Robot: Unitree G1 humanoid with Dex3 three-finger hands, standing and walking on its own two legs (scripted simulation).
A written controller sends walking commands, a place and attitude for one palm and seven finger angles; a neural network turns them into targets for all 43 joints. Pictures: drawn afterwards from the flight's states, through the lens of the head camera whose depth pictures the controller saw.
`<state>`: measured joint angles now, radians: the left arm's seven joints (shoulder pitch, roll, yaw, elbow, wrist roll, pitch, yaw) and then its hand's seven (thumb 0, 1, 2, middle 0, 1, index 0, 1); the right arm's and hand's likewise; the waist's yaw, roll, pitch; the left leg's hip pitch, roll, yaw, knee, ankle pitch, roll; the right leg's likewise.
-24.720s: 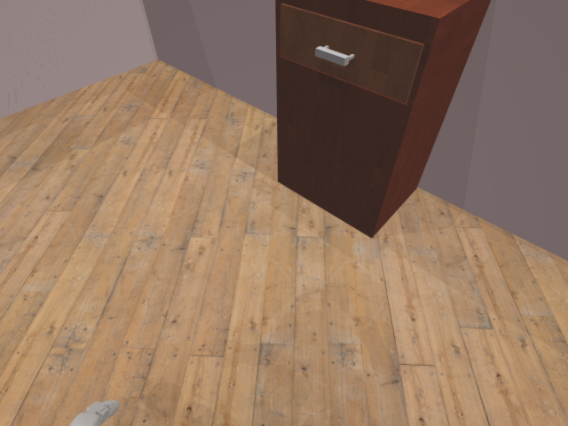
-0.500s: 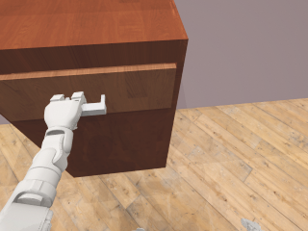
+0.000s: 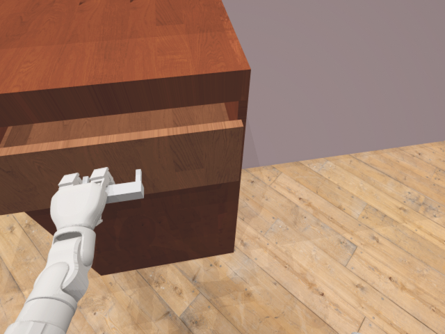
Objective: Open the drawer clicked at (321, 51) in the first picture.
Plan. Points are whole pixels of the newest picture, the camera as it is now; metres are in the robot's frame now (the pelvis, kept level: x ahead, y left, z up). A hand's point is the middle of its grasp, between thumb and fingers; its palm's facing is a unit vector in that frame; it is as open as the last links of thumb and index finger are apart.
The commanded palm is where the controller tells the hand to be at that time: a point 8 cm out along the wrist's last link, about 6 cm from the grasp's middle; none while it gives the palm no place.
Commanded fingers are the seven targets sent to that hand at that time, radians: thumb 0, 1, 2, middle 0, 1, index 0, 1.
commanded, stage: pull the drawer open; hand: left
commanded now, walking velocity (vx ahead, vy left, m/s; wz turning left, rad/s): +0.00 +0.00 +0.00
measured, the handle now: (111, 185) +0.39 +0.24 +0.03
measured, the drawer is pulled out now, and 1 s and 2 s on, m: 0.07 0.29 0.29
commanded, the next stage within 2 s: open the thumb to release the handle in 0.98 s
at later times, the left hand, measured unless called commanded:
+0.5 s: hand (88, 276) +0.22 +0.24 +0.00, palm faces +0.01 -0.11 -0.99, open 5.6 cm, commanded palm +0.18 +0.23 +0.06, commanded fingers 0.00 0.90 0.90 -0.40 -1.35 -0.40 -1.35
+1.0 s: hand out of the picture +0.12 +0.22 +0.00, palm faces -0.02 -0.12 -0.99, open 5.7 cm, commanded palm +0.07 +0.21 +0.06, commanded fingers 0.00 0.90 0.90 -0.40 -1.35 -0.40 -1.35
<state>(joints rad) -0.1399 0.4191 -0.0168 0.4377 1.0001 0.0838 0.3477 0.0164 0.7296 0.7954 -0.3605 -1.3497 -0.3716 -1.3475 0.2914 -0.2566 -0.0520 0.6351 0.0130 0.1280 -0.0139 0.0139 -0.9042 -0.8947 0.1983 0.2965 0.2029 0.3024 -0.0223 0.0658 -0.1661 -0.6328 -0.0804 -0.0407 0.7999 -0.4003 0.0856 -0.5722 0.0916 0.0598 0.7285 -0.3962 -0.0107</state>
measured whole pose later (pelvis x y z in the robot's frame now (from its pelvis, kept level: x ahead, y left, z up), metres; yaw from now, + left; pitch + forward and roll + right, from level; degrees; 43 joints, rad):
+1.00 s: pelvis -0.01 -0.02 -0.02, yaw +0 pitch +11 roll -1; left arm 0.76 0.36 -0.03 -0.28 1.01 0.03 0.44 0.03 0.72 0.77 -0.33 -1.35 -0.41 -1.35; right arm 0.13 -0.26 0.00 0.49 -0.03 0.12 0.07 0.02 -0.90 -0.90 0.20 0.30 0.20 0.30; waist 0.08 0.06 -0.17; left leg -0.63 -0.07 -0.04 0.92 -0.46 0.06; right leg -0.59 0.10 0.05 0.89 -0.48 -0.04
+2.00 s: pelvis -0.03 -0.05 -0.01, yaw +3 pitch +9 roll -1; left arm 0.53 0.37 -0.01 -0.07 1.00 0.01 0.46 0.00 -0.49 0.30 -0.32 -1.20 -0.39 -1.24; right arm 0.12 -0.24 -0.01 0.57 -0.02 0.08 -0.03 0.02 -0.90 -0.90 0.20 0.30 0.20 0.30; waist 0.10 0.07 -0.14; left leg -0.63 -0.08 -0.09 0.89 -0.41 0.03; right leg -0.59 0.09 -0.01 0.87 -0.44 -0.07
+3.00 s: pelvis -0.01 -0.02 +0.02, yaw +2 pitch +2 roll -2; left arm 0.62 0.52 0.02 -0.58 0.84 0.12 0.18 0.00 -0.49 0.30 -0.42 -1.25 -0.41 -1.23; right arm 0.12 -0.25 0.05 0.48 0.03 0.10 0.00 0.02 -0.90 -0.90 0.20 0.30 0.20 0.30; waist 0.14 0.11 -0.10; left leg -0.34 -0.08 -0.08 0.66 -0.34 0.06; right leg -0.28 0.08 0.03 0.59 -0.34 -0.03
